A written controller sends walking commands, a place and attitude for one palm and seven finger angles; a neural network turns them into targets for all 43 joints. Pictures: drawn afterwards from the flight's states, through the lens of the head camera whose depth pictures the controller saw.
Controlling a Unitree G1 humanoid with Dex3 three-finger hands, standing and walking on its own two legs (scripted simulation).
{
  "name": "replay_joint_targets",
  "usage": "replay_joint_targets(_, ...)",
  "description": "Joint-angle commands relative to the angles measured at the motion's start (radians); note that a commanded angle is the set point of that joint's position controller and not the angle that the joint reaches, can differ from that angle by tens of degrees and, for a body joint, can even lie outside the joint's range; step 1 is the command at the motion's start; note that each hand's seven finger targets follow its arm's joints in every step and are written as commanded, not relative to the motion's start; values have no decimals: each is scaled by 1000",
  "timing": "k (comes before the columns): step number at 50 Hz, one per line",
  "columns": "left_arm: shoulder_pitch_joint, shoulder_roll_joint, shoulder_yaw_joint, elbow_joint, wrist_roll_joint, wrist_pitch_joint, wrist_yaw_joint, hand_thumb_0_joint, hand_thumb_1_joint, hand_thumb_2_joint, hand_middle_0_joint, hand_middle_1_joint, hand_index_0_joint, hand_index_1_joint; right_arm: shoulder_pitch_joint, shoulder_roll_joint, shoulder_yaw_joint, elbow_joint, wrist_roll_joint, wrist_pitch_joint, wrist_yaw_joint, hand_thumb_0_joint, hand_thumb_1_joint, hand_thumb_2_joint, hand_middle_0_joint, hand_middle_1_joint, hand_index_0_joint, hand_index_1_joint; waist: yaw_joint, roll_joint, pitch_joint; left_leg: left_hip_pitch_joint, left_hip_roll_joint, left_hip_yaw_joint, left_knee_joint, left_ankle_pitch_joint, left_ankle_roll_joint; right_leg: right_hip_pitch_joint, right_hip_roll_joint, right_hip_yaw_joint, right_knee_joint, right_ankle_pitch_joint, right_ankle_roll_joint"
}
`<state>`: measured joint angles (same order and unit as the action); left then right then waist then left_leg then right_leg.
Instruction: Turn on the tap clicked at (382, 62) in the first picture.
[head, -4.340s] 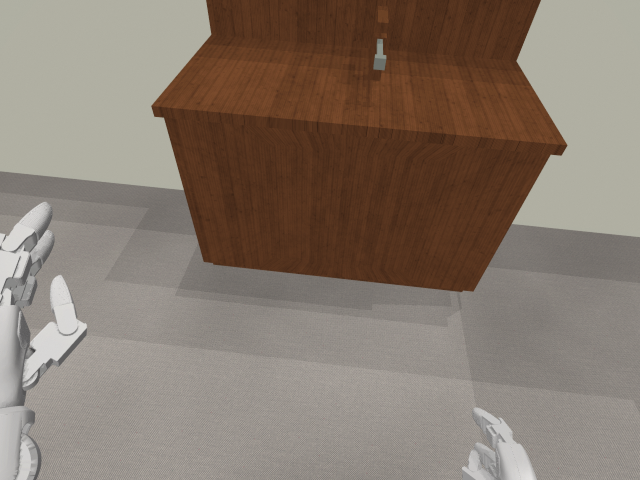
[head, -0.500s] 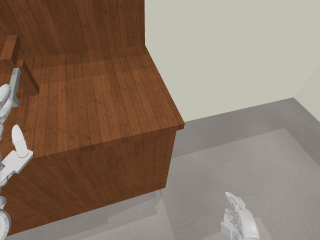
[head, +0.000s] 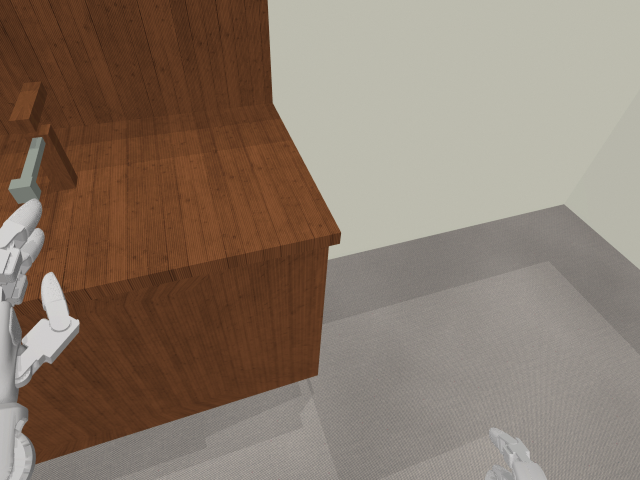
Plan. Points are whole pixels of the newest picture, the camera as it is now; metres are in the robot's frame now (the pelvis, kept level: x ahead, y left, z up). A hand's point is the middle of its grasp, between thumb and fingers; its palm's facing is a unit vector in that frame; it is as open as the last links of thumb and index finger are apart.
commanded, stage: come to a stop and stand still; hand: left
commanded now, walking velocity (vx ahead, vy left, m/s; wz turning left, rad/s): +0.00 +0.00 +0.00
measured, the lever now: (25, 190) +0.47 +0.48 +0.09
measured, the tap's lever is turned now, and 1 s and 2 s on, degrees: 0 0 0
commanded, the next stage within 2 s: look again from close up in 1.18 s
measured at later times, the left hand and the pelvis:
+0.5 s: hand (54, 339) +0.19 +0.25 +0.17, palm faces +0.42 -0.83 -0.38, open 7.4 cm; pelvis -0.02 +0.01 +0.00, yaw +0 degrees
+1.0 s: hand (75, 307) +0.23 +0.25 +0.16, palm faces +0.40 -0.84 -0.36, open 7.4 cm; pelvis +0.02 +0.01 +0.00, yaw +0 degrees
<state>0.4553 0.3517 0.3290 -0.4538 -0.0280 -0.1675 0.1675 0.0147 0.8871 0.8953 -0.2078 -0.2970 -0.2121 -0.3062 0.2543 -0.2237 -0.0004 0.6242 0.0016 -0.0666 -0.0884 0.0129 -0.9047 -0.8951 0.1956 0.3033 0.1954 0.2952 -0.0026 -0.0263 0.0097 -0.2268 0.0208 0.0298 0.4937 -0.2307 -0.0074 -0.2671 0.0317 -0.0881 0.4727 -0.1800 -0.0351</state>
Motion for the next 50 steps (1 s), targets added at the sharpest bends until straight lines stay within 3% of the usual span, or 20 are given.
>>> replay_joint_targets(1,-78,153,87,-205,17,-84,15,0,900,900,-200,-300,-200,-300,-120,-98,-29,-157,-5,-67,10,0,-900,-900,200,300,200,300,15,136,-44,-224,94,-89,-153,-200,35,175,-95,172,-101,-118,29)
replay_joint_targets(5,-64,158,89,-171,8,-67,14,0,900,900,-200,-300,-200,-300,-105,-89,-34,-150,-5,-57,21,0,-900,-900,200,300,200,300,0,-23,-56,-97,13,-33,49,-166,12,-7,-204,317,-286,-389,-14)
replay_joint_targets(7,-61,159,88,-154,6,-53,17,0,900,900,-200,-300,-200,-300,-108,-82,-30,-144,-6,-46,21,0,-900,-900,200,300,200,300,-5,-73,-58,-60,0,-36,133,-133,12,-65,-247,340,-326,-433,-36)
replay_joint_targets(9,-65,158,83,-159,2,-48,19,0,900,900,-200,-300,-200,-300,-113,-74,-19,-142,-8,-38,21,0,-900,-900,200,300,200,300,-9,-72,-76,-42,3,-47,92,-108,15,-50,-233,283,-298,-393,-36)
replay_joint_targets(12,-95,174,88,-198,-1,-49,18,0,900,900,-200,-300,-200,-300,-124,-85,-18,-148,-6,-33,15,0,-900,-900,200,300,200,300,-2,-2,-72,-30,18,-66,-35,-100,25,-23,-168,226,-249,-359,-4)
replay_joint_targets(14,-113,175,80,-233,5,-54,17,0,900,900,-200,-300,-200,-300,-131,-88,-14,-159,-8,-32,9,0,-900,-900,200,300,200,300,3,105,-18,-98,54,-114,-148,-215,36,-12,-113,199,-213,-381,16)
replay_joint_targets(16,-117,172,82,-222,15,-58,18,0,900,900,-200,-300,-200,-300,-128,-90,-12,-159,-9,-36,8,0,-900,-900,200,300,200,300,5,133,4,-221,82,-150,-216,-336,48,77,-78,181,-168,-354,33)
replay_joint_targets(20,-123,164,83,-221,14,-65,17,0,900,900,-200,-300,-200,-300,-119,-92,-19,-156,-11,-48,10,0,-900,-900,200,300,200,300,4,153,-49,-195,95,-148,-212,-194,43,165,-51,135,-96,-134,34)
replay_joint_targets(24,-40,142,81,-174,12,-60,9,0,900,900,-200,-300,-200,-300,-115,-89,-17,-160,-3,-56,16,0,-900,-900,200,300,200,300,10,139,-77,-218,93,-132,-210,-177,36,205,-49,136,-86,-99,34)
replay_joint_targets(26,-31,142,83,-169,12,-59,8,0,900,900,-200,-300,-200,-300,-121,-88,-17,-157,-1,-57,18,0,-900,-900,200,300,200,300,12,76,-74,-217,75,-110,-169,-167,32,188,-71,166,-116,-102,31)
replay_joint_targets(31,-84,158,81,-185,12,-62,11,0,900,900,-200,-300,-200,-300,-114,-93,-24,-147,-4,-55,21,0,-900,-900,200,300,200,300,3,-1,-53,-149,31,-81,-71,-155,19,63,-130,246,-227,-293,7)
replay_joint_targets(34,-113,172,83,-218,10,-66,17,0,900,900,-200,-300,-200,-300,-120,-90,-20,-145,-6,-55,15,0,-900,-900,200,300,200,300,1,60,-62,-103,33,-90,-91,-129,19,39,-122,224,-220,-282,7)
replay_joint_targets(39,-85,163,87,-211,6,-69,18,0,900,900,-200,-300,-200,-300,-124,-92,-19,-150,-4,-54,13,0,-900,-900,200,300,200,300,7,108,-75,-140,58,-116,-159,-69,21,138,-78,175,-154,-110,21)
replay_joint_targets(41,-53,153,88,-185,3,-68,17,0,900,900,-200,-300,-200,-300,-121,-92,-20,-151,-2,-55,14,0,-900,-900,200,300,200,300,10,88,-107,-127,64,-110,-143,7,22,181,-79,163,-126,10,22)
replay_joint_targets(44,-43,146,77,-204,-2,-70,14,0,900,900,-200,-300,-200,-300,-123,-95,-20,-158,1,-57,14,0,-900,-900,200,300,200,300,9,108,-134,-94,73,-111,-129,121,15,203,-80,150,-91,137,19)
replay_joint_targets(46,-32,151,83,-197,-4,-70,14,0,900,900,-200,-300,-200,-300,-122,-99,-21,-160,1,-54,14,0,-900,-900,200,300,200,300,10,84,-149,-89,78,-111,-117,158,13,220,-85,144,-80,180,20)
replay_joint_targets(50,-31,154,83,-207,-8,-71,11,0,900,900,-200,-300,-200,-300,-129,-99,-21,-165,1,-51,14,0,-900,-900,200,300,200,300,9,92,-134,-75,79,-104,-112,177,8,196,-87,145,-74,197,18)
